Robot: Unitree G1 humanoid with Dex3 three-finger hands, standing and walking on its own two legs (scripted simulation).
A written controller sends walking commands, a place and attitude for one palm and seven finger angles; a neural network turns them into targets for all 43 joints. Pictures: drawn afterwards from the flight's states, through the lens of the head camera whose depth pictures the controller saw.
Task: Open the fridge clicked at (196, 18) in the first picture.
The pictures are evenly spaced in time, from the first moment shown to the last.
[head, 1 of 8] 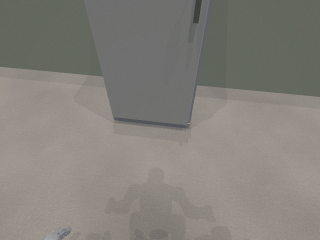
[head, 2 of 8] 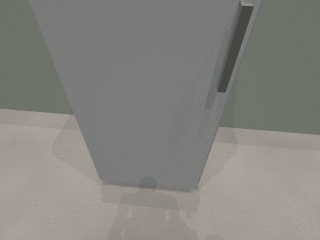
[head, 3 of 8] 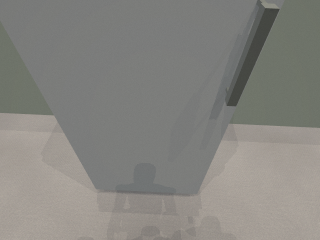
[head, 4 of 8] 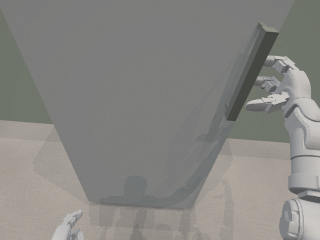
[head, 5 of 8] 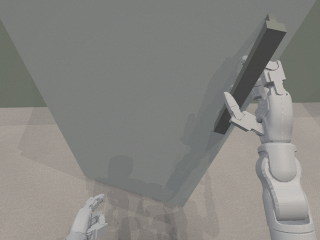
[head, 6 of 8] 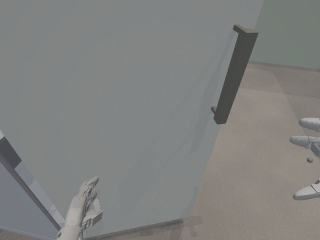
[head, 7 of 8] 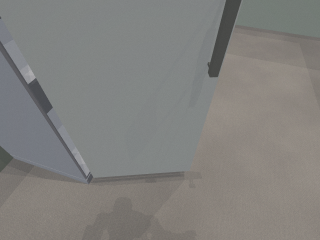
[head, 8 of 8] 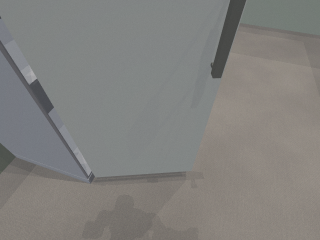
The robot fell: no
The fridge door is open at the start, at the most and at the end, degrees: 0 69 67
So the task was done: yes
